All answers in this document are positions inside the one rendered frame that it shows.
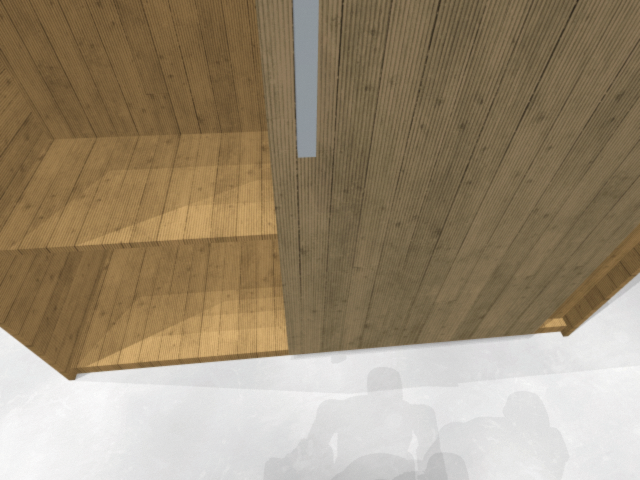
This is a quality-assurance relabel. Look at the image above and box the wardrobe door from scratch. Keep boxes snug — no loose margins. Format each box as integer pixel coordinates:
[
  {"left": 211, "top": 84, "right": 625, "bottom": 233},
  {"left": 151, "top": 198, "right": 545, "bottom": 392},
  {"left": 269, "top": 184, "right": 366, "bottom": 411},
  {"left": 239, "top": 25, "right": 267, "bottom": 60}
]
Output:
[
  {"left": 255, "top": 0, "right": 640, "bottom": 355},
  {"left": 548, "top": 224, "right": 640, "bottom": 319}
]

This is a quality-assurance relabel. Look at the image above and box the handle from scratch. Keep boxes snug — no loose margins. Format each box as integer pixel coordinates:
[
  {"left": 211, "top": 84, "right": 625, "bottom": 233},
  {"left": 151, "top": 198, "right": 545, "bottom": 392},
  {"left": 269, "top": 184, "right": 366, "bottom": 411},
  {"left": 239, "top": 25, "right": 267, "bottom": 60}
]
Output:
[{"left": 293, "top": 0, "right": 319, "bottom": 158}]

